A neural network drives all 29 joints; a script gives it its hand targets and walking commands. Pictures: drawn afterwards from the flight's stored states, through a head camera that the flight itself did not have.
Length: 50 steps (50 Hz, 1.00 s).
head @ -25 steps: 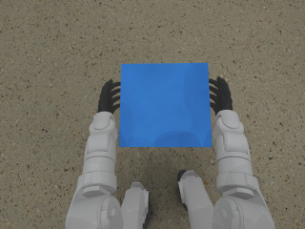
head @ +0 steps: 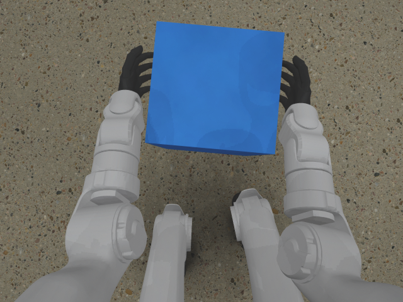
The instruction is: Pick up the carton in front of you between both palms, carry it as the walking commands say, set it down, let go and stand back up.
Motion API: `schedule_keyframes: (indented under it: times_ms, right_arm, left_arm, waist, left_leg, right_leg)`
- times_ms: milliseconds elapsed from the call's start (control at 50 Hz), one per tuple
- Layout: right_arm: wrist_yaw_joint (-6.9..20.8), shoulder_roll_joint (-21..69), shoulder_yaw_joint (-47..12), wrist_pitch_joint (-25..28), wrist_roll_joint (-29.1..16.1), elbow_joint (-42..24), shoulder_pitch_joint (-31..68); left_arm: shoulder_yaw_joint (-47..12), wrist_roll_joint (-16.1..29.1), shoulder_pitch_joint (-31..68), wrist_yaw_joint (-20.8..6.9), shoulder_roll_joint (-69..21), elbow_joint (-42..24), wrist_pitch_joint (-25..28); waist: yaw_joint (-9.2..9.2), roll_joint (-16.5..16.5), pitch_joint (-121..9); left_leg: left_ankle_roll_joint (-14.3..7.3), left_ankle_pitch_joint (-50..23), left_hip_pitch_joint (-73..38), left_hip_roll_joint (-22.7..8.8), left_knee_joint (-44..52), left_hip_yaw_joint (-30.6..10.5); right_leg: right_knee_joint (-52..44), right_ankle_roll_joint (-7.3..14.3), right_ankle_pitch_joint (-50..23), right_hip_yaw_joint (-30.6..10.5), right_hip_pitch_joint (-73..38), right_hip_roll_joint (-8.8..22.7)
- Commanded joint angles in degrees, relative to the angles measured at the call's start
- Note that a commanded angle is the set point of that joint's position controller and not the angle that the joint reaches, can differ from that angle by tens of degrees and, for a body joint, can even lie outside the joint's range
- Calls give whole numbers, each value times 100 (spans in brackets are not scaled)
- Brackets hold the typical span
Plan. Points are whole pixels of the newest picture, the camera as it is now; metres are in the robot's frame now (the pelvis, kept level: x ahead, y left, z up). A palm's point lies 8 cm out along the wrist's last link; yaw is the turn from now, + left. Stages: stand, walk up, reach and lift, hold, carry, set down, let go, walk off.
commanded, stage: set down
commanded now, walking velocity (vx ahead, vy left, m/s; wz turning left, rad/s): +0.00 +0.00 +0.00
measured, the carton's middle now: (211, 104) +0.49 -0.04 -0.18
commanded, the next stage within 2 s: none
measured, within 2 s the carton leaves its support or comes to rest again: rests again in 1.74 s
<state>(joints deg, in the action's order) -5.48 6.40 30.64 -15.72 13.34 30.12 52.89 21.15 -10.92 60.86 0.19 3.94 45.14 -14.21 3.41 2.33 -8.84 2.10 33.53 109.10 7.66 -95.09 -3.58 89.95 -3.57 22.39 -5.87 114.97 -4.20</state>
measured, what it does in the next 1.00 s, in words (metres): lowers itself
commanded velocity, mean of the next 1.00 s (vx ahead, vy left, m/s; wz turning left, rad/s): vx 0.00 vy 0.00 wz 0.00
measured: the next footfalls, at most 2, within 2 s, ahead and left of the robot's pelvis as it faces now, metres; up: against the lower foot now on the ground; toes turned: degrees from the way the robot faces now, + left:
none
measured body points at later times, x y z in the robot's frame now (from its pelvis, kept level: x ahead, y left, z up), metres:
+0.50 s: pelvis -0.02 +0.01 -0.10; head +0.34 +0.00 +0.16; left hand +0.56 +0.08 -0.26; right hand +0.47 -0.21 -0.26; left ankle +0.06 +0.12 -0.49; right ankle +0.12 -0.13 -0.49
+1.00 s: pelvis -0.01 +0.02 -0.13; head +0.35 +0.03 +0.13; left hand +0.56 +0.08 -0.31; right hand +0.48 -0.21 -0.30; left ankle +0.06 +0.12 -0.49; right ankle +0.12 -0.13 -0.49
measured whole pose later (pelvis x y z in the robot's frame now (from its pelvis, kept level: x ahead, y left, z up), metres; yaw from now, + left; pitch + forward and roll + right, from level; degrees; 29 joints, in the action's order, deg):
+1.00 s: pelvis -0.01 +0.02 -0.13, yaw -1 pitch +45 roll -4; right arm -4.3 -2.5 35.9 -11.6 7.1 46.2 71.7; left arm 4.2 -5.2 86.4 4.9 15.2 66.3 -11.4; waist 8.9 0.6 10.3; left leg 1.0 38.2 129.2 10.4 -123.1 -3.2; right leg 115.1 -6.9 27.6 -3.8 132.4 -3.4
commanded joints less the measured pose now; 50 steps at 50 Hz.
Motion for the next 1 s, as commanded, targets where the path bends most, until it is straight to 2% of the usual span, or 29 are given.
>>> schedule_keyframes:
  times_ms: [0,260,500,540,620,680,840,980]
  right_arm:
    - [1107,4784,-3176,41,-601,433,3647]
    - [1060,4148,-2582,119,-662,586,4630]
    - [1082,3452,-2452,284,-1075,598,5463]
    - [1094,3598,-2462,332,-1239,581,5488]
    - [1254,3681,-2187,311,-1352,972,5308]
    - [1366,3657,-2042,298,-1331,1137,5141]
    - [1415,3347,-1748,412,-1116,1340,5013]
    - [1396,3008,-1499,481,-983,1530,5066]
  left_arm:
    - [-2525,610,3136,-1224,-5138,185,107]
    - [-2403,637,4065,-1010,-4574,719,161]
    - [-2912,1079,4902,-814,-4016,948,272]
    - [-3037,1204,5126,-777,-3942,784,333]
    - [-3104,1124,5145,-700,-3908,865,392]
    - [-3071,1048,4900,-673,-4068,949,398]
    - [-2914,1053,4810,-693,-3950,1203,522]
    - [-2630,909,4891,-676,-3427,1489,587]
  waist:
    - [169,-59,-5651]
    - [378,210,-5358]
    - [666,531,-5234]
    - [660,561,-5283]
    - [633,1025,-4873]
    - [606,1171,-4695]
    - [752,995,-4008]
    - [688,853,-3433]
  left_leg:
    - [-62,-1303,-1206,355,862,625]
    - [-78,-1148,-734,292,-74,595]
    - [-51,-1404,-796,180,-941,534]
    - [-67,-1433,-809,175,-1046,534]
    - [-68,-1982,-933,114,-1234,479]
    - [-42,-2260,-1061,92,-1305,425]
    - [-107,-2212,-567,108,-1358,269]
    - [-220,-1654,-111,121,-1355,268]
  right_leg:
    - [-99,-57,-1634,929,-4698,-424]
    - [933,-93,-1362,1163,-3495,-362]
    - [1864,-113,-1605,1341,-2955,-194]
    - [1978,-100,-1682,1336,-2916,-198]
    - [2192,-87,-1954,1280,-2264,-188]
    - [2246,-93,-1953,1286,-1873,-194]
    - [2353,-46,-1866,1263,-1488,-171]
    - [2397,-34,-1452,1197,-1293,-142]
